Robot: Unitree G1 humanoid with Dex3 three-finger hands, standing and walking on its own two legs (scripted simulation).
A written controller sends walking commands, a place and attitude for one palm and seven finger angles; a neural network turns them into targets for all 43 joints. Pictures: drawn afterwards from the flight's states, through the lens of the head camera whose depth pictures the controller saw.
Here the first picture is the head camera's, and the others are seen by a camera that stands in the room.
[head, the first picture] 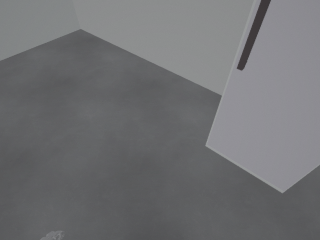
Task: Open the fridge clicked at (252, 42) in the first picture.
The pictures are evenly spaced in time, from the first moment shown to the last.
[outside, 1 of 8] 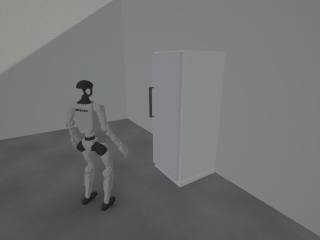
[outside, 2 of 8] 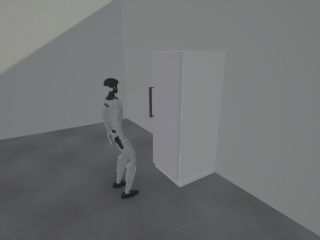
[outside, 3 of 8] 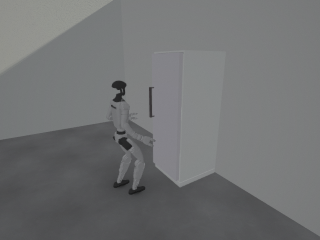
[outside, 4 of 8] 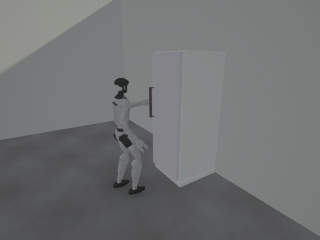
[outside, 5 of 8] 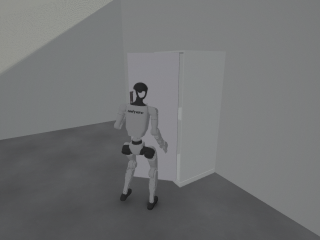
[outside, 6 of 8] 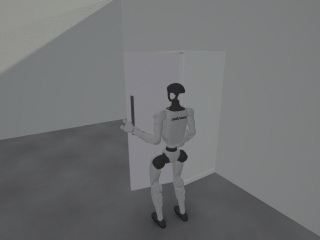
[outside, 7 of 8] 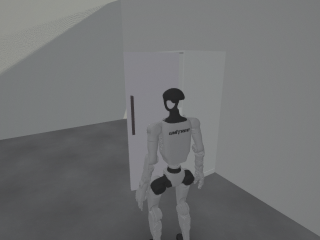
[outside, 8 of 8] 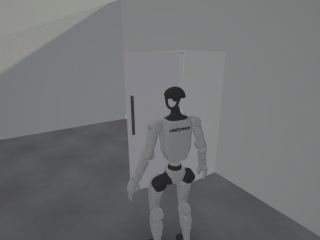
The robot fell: no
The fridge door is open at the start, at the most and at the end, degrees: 0 83 76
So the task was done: yes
